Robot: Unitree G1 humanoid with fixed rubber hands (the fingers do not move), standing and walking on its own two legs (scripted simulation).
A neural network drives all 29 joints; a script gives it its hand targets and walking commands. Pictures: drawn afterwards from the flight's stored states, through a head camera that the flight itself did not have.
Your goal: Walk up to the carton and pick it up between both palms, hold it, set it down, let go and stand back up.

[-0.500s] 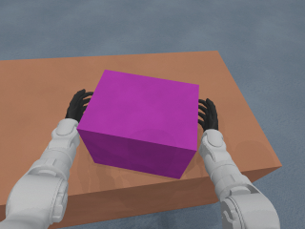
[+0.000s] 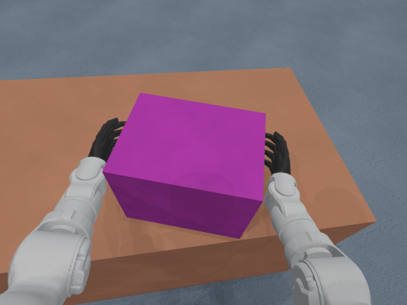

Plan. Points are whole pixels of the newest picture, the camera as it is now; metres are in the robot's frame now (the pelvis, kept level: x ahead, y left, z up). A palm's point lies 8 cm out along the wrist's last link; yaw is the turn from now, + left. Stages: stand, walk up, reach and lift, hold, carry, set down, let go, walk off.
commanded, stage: reach and lift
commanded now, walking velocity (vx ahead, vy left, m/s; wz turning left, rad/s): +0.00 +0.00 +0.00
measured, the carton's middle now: (191, 168) +0.41 -0.01 +0.00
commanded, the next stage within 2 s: none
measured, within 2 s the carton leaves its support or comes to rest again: leaves its support in 1.30 s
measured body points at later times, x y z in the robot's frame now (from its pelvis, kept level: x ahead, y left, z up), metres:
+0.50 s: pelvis +0.00 +0.00 +0.00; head +0.07 +0.01 +0.44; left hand +0.45 +0.16 +0.04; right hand +0.38 -0.20 +0.02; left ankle +0.02 +0.09 -0.73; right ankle -0.01 -0.17 -0.73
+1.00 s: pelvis +0.00 +0.00 +0.00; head +0.07 +0.01 +0.44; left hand +0.45 +0.16 +0.04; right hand +0.38 -0.20 +0.02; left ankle +0.02 +0.09 -0.73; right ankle -0.01 -0.17 -0.73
